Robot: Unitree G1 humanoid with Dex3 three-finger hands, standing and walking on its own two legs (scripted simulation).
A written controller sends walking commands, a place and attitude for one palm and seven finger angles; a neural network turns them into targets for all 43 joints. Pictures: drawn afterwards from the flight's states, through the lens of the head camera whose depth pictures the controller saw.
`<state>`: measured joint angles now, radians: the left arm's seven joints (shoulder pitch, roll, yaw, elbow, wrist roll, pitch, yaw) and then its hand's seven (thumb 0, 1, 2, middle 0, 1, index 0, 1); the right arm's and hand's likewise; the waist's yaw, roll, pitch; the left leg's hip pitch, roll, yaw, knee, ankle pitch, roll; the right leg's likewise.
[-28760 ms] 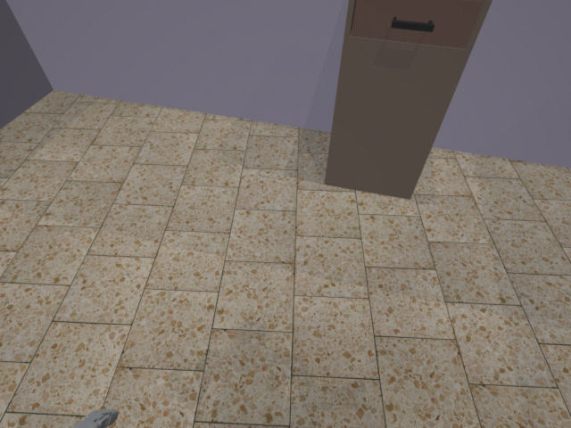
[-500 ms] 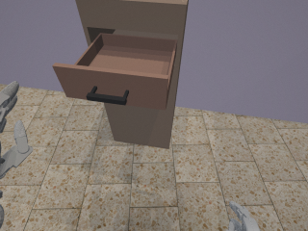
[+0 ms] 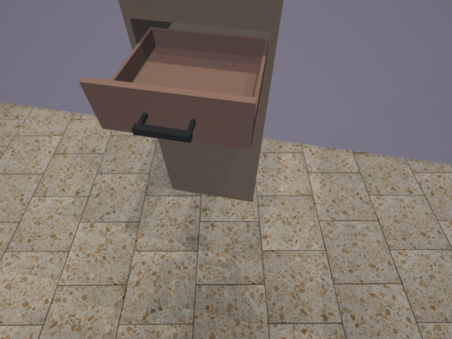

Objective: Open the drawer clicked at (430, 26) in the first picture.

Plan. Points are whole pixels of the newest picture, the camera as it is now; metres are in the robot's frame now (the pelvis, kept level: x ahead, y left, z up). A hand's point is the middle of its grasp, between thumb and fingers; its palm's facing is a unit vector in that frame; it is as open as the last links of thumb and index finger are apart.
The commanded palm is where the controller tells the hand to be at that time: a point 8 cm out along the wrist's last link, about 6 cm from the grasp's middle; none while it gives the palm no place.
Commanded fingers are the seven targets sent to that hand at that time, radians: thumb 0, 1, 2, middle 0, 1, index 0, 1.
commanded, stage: let the arm hang, fingers relaxed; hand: left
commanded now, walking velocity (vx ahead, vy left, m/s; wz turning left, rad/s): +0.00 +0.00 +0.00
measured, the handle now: (165, 126) +0.53 +0.17 +0.04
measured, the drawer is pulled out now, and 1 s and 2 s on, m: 0.30 0.30 0.30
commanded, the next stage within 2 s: look to check the result in 0.56 s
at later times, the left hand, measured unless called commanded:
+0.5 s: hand out of the picture +0.03 +0.17 -0.17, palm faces -0.02 -0.98 -0.21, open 7.3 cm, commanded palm none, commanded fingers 0.00 0.90 0.90 -0.20 -0.30 -0.20 -0.30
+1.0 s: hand out of the picture +0.04 +0.15 -0.17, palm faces -0.01 -0.98 -0.21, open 7.4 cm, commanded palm none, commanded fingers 0.00 0.90 0.90 -0.20 -0.30 -0.20 -0.30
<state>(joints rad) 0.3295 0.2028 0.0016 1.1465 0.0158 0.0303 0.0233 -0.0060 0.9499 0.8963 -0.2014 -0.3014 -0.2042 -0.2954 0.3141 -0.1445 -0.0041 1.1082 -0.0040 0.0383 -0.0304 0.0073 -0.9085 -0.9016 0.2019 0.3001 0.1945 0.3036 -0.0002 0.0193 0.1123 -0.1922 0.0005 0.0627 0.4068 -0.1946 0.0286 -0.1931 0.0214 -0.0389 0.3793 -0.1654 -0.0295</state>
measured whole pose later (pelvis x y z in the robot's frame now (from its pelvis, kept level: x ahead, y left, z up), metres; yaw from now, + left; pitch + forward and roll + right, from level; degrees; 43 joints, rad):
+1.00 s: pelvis +0.03 -0.02 +0.00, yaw -1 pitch -1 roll +0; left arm 0.22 0.14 0.01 1.16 0.02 0.00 0.03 0.00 0.91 0.90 -0.20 -0.30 -0.20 -0.30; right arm 0.25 -0.14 -0.02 1.14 -0.01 0.01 -0.04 0.00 -0.91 -0.90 0.20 0.30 0.19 0.30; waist -0.02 0.03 0.08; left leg -0.13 0.02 0.07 0.36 -0.21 -0.01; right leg -0.14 0.05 -0.03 0.36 -0.19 -0.06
